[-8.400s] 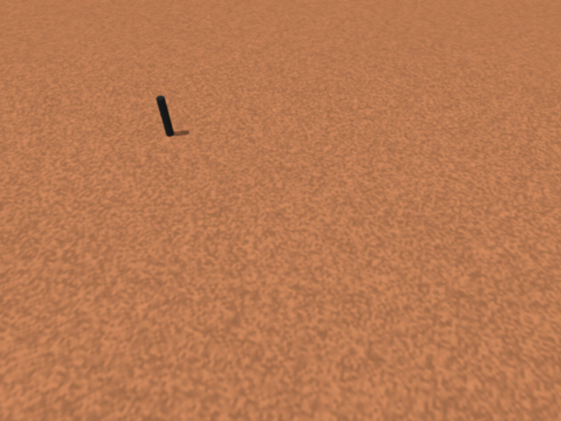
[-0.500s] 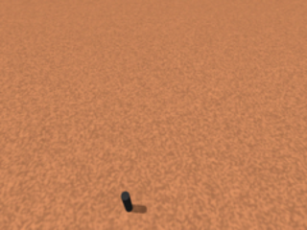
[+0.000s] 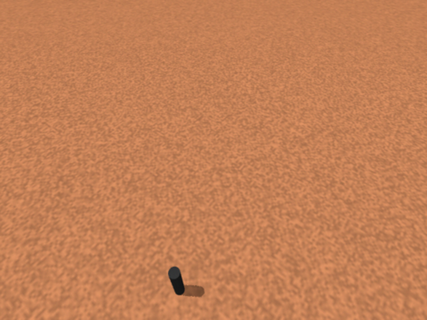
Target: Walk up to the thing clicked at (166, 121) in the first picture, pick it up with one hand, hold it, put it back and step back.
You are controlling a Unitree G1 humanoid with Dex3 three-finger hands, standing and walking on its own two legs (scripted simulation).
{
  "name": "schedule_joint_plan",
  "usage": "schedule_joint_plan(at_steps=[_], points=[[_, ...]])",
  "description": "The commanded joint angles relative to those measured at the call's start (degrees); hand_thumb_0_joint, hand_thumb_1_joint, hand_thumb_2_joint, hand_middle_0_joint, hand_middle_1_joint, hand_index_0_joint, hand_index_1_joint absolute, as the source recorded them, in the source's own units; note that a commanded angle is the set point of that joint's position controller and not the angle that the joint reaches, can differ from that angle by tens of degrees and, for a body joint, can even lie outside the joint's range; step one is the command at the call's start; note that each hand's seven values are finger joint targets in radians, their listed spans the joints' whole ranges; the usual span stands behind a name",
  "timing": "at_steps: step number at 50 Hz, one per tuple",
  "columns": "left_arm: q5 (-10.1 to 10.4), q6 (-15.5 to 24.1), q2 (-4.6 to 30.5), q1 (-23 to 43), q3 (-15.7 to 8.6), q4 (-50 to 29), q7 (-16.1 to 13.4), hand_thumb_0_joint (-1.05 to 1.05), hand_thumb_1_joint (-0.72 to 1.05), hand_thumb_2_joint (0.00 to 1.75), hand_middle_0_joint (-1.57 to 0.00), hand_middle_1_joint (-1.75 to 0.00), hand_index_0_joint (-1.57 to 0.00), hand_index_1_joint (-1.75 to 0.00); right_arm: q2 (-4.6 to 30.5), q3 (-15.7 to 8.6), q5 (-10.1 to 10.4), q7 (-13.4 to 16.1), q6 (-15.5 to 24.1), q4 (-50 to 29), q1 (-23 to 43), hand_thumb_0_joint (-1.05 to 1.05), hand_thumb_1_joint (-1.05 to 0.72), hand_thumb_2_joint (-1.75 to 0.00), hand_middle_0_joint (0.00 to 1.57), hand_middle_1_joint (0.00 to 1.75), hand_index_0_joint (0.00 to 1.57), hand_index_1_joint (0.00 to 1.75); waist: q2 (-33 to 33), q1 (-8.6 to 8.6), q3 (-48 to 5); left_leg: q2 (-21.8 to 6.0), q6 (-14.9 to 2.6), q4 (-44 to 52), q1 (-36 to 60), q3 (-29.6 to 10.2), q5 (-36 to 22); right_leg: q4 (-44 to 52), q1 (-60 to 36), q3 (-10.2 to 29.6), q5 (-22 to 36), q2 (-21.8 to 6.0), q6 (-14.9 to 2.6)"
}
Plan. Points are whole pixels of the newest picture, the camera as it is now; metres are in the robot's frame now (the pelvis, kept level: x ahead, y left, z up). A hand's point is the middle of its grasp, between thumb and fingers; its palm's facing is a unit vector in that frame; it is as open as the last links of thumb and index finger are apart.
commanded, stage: go down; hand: left
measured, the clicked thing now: (177, 281) +0.37 +0.14 -0.66
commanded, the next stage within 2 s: none
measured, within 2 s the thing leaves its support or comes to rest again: neither
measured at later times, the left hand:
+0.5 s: hand out of the picture +0.15 +0.26 -0.18, palm faces +0.02 -0.95 -0.32, open 15.4 cm
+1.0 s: hand out of the picture +0.13 +0.27 -0.20, palm faces +0.04 -0.95 -0.30, open 17.0 cm
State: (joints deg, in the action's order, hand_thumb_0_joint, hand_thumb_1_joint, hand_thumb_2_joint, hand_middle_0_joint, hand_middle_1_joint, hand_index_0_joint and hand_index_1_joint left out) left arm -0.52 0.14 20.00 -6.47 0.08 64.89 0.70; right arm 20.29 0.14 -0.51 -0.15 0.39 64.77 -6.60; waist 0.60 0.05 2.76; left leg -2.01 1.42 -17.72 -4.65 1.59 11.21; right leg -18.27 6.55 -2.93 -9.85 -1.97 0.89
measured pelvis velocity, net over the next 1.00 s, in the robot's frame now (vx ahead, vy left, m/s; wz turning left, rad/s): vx -0.01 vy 0.02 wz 0.00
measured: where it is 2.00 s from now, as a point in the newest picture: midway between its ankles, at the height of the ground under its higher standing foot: outside the picture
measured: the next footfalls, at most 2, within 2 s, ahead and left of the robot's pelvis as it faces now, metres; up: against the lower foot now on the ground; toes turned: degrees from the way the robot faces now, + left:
none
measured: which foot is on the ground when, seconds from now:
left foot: down 0.00-1.00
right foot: down 0.00-1.00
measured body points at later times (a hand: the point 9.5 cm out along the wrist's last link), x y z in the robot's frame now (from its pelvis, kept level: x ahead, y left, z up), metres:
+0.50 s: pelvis -0.01 +0.01 -0.03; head +0.05 +0.02 +0.41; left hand +0.15 +0.31 -0.15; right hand +0.10 -0.25 -0.14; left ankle -0.02 +0.13 -0.75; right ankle +0.00 -0.13 -0.75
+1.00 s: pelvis -0.01 +0.02 -0.09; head +0.06 +0.04 +0.36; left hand +0.13 +0.32 -0.18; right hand +0.16 -0.23 -0.16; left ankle -0.02 +0.13 -0.75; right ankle +0.00 -0.13 -0.75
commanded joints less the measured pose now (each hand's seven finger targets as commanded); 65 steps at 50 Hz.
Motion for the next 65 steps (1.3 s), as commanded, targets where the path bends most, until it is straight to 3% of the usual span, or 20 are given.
schedule_joint_plan(at_steps=[1, 2, 3, 5, 7, 9, 11, 13, 18, 21, 25, 29, 34, 35, 42, 54, 55, 59, 62, 65], points=[[-0.1, 1.5, 12.1, 1.8, -2.3, -3.2, -1.1, 0.00, 0.82, 0.82, -0.12, -0.22, -0.12, -0.22, 12.2, -2.3, -0.1, 0.6, 1.0, -3.3, 2.4, 0.00, -0.98, -0.90, 0.21, 0.29, 0.20, 0.29, -0.6, -0.32, -3.7, -6.1, -1.88, 2.6, -1.1, -4.8, -8.2, 3.0, -1.4, 5.3, 7.9, -6.5, -1.51], [3.1, 6.6, 2.6, 21.9, -2.6, -23.3, -2.0, 0.00, 0.74, 0.74, -0.04, -0.14, -0.04, -0.14, 2.2, 0.4, 3.8, 1.8, 4.0, -19.7, 1.3, 0.00, -0.93, -0.91, 0.20, 0.30, 0.20, 0.30, -1.0, 6.76, 1.3, 2.3, -2.14, -1.4, -8.0, 2.0, -0.2, -0.3, 11.3, 1.3, 2.8, 1.1, -0.82], [3.0, 6.0, 5.6, 26.8, -3.8, -18.7, -2.5, 0.00, 0.66, 0.66, 0.00, -0.06, -0.01, -0.06, 3.8, -0.1, 3.9, 2.4, 3.9, -16.1, -1.9, 0.00, -0.91, -0.91, 0.20, 0.30, 0.20, 0.30, -1.8, 4.94, -1.5, 2.5, -2.31, -2.2, -7.6, 1.8, 0.3, -0.8, 8.1, 0.8, 1.4, 1.0, -0.65], [1.7, 2.8, 11.0, 13.0, -8.3, -5.6, -2.3, 0.00, 0.50, 0.50, 0.00, -0.06, 0.00, -0.06, 5.8, -1.6, 3.7, 2.8, 2.7, -17.0, -4.0, 0.00, -0.91, -0.91, 0.20, 0.30, 0.20, 0.30, -4.2, 2.17, -1.5, 2.6, -2.36, -5.5, -11.4, 2.0, 0.1, -2.8, 9.2, 0.0, -0.5, 1.5, -1.01], [-0.1, 3.1, 16.0, 18.9, -11.0, -9.7, -1.7, 0.00, 0.34, 0.34, 0.00, -0.06, 0.00, -0.06, 5.7, -3.2, 3.0, 3.6, 3.1, -18.7, -5.9, 0.00, -0.91, -0.91, 0.20, 0.30, 0.20, 0.30, -2.5, 1.51, -10.4, 2.6, -2.32, -8.1, -10.9, 1.5, -3.3, -6.3, 7.5, 0.6, 3.9, 0.9, -0.96], [-2.0, 1.7, 13.1, 9.4, -11.7, -4.0, -0.1, 0.00, 0.26, 0.26, -0.02, -0.07, -0.02, -0.07, 4.8, -4.0, 2.0, 3.2, 3.4, -20.2, -8.1, 0.00, -0.90, -0.90, 0.20, 0.30, 0.20, 0.30, -2.9, 1.08, -13.7, 3.0, -2.14, -11.9, -14.3, 1.0, -6.4, -10.4, 7.6, 0.7, 7.6, 0.8, -0.93], [-3.5, 0.2, 14.8, 3.7, -14.8, -6.9, 0.8, 0.00, 0.16, 0.21, -0.03, -0.05, -0.03, -0.05, 4.8, -5.0, 1.6, 2.7, 3.7, -22.7, -8.0, 0.00, -0.89, -0.90, 0.20, 0.30, 0.20, 0.30, 1.3, -2.22, -17.6, 3.3, -1.43, -13.5, -15.0, 1.0, -9.3, -12.4, 6.2, 0.8, 9.2, 0.9, -1.65], [-3.4, -1.8, 11.9, 4.1, -13.7, -12.0, 1.0, 0.00, 0.03, 0.16, -0.05, -0.05, -0.04, -0.06, 4.1, -5.2, 1.8, 2.7, 3.8, -26.0, -7.4, 0.00, -0.88, -0.90, 0.20, 0.30, 0.20, 0.30, 2.6, -1.76, -19.2, 3.3, -1.08, -13.0, -13.7, 0.9, -9.9, -12.3, 6.2, 0.8, 9.0, 1.3, -1.88], [-3.4, -7.4, 10.7, 7.2, -12.3, -18.2, 1.0, 0.00, -0.24, 0.10, -0.06, -0.03, -0.04, -0.04, 3.4, -4.6, 2.3, 2.5, 4.7, -30.8, -4.5, 0.00, -0.85, -0.89, 0.20, 0.30, 0.20, 0.30, 1.1, -0.13, -12.3, 2.2, -1.15, -15.5, -19.6, 0.1, -3.6, -13.5, 14.3, -0.3, 1.4, 2.0, -1.94], [-2.7, -8.8, 7.8, 3.8, -12.0, -20.8, 1.4, 0.00, -0.35, 0.11, -0.07, -0.06, -0.05, -0.07, 3.1, -4.6, 2.3, 2.3, 5.7, -32.1, -6.0, 0.00, -0.81, -0.88, 0.20, 0.30, 0.20, 0.30, -0.9, 1.03, -12.9, 1.8, -1.43, -18.3, -21.8, -0.1, -1.6, -16.5, 17.1, -0.7, -0.7, 2.3, -1.76], [-2.5, -7.9, 9.5, 7.0, -13.4, -30.3, 1.7, 0.00, -0.47, 0.09, -0.08, -0.07, -0.05, -0.09, 3.3, -5.2, 1.9, 2.4, 7.4, -33.3, -7.5, 0.00, -0.80, -0.88, 0.20, 0.30, 0.20, 0.30, 1.5, 1.78, -18.5, 1.2, -1.15, -24.3, -23.6, -0.8, -5.0, -23.0, 21.1, -0.4, 2.3, 2.2, -1.84], [-2.5, -7.6, 10.3, 1.4, -14.9, -36.9, 1.7, 0.00, -0.49, 0.07, -0.09, -0.06, -0.06, -0.08, 3.1, -5.5, 1.5, 2.8, 9.0, -34.9, -7.5, 0.00, -0.82, -0.88, 0.20, 0.30, 0.20, 0.30, 4.5, 1.35, -21.2, 0.6, -0.64, -28.0, -25.9, -1.9, -6.1, -27.9, 25.1, -0.4, 1.6, 2.1, -2.10], [-2.4, -11.4, 10.7, -5.8, -15.6, -43.9, 1.9, 0.00, -0.44, 0.08, -0.08, -0.04, -0.05, -0.07, 3.0, -5.3, 1.5, 3.9, 9.2, -37.1, -7.2, 0.00, -0.82, -0.88, 0.20, 0.30, 0.20, 0.30, 4.6, 1.37, -22.3, 0.8, -0.78, -30.2, -27.6, -2.0, -6.1, -29.5, 25.6, -0.2, 2.1, 1.9, -1.85], [-2.1, -12.5, 8.7, -7.1, -13.8, -43.6, 2.2, 0.00, -0.46, 0.08, -0.08, -0.04, -0.05, -0.07, 2.8, -4.8, 1.5, 4.1, 9.3, -37.1, -6.7, 0.00, -0.81, -0.88, 0.20, 0.30, 0.20, 0.30, 4.6, 1.85, -19.9, 0.6, -0.65, -30.1, -28.7, -2.3, -4.8, -29.9, 27.0, -0.4, 0.4, 2.0, -1.86], [-1.0, -16.9, 7.7, -10.2, -14.1, -51.1, 2.3, 0.00, -0.44, 0.09, -0.07, -0.04, -0.04, -0.06, 2.0, -4.3, 1.3, 5.4, 10.7, -40.1, -6.3, 0.00, -0.81, -0.88, 0.20, 0.30, 0.20, 0.30, 3.7, 2.44, -19.7, 0.3, -1.03, -33.1, -32.9, -3.1, 0.0, -32.3, 31.6, -1.0, -3.8, 2.1, -1.70], [0.3, -16.8, 9.5, -15.3, -17.2, -57.5, 2.9, 0.00, -0.39, 0.10, -0.06, -0.04, -0.04, -0.06, 1.2, -4.0, 1.1, 6.9, 12.7, -42.1, -6.7, 0.00, -0.84, -0.88, 0.20, 0.30, 0.20, 0.30, 4.1, 2.42, -23.1, 0.9, -1.51, -38.7, -37.7, -3.1, 0.7, -36.7, 34.7, -0.6, -3.6, 1.9, -1.66], [0.5, -16.6, 10.1, -15.6, -18.0, -57.8, 3.1, 0.00, -0.40, 0.10, -0.06, -0.04, -0.04, -0.05, 1.3, -4.2, 1.0, 6.9, 12.8, -42.2, -6.8, 0.00, -0.84, -0.88, 0.20, 0.30, 0.20, 0.30, 3.9, 2.23, -24.5, 0.9, -1.48, -39.1, -37.8, -3.2, -0.5, -37.2, 34.1, -0.7, -2.4, 1.9, -1.69], [0.9, -14.1, 11.1, -7.4, -18.6, -54.4, 3.9, 0.00, -0.41, 0.08, -0.06, -0.03, -0.04, -0.04, 1.4, -3.8, 0.9, 7.1, 13.8, -41.3, -6.4, 0.00, -0.86, -0.89, 0.20, 0.30, 0.20, 0.30, 3.6, 3.81, -19.9, 0.7, -1.83, -40.9, -42.8, -3.5, 6.2, -38.5, 40.3, -0.5, -8.0, 1.8, -1.54], [1.9, -9.0, 12.2, -0.1, -20.1, -49.3, 5.9, 0.00, -0.44, 0.08, -0.06, -0.04, -0.05, -0.04, 1.9, -3.8, 0.7, 6.7, 15.1, -40.1, -6.5, 0.00, -0.87, -0.89, 0.20, 0.30, 0.20, 0.30, 3.9, 4.24, -19.4, 0.6, -1.84, -44.6, -47.3, -3.7, 8.3, -43.0, 45.8, -0.2, -10.1, 1.6, -1.73], [3.7, -2.4, 14.3, 5.2, -22.0, -44.1, 9.7, 0.00, -0.49, 0.06, -0.06, -0.04, -0.06, -0.04, 2.8, -4.2, 0.6, 6.1, 16.3, -38.4, -6.9, 0.00, -0.90, -0.90, 0.20, 0.30, 0.20, 0.30, 4.2, 4.23, -24.1, 0.9, -1.99, -50.1, -51.0, -3.4, 7.8, -48.7, 50.5, 0.5, -9.4, 1.3, -1.79]])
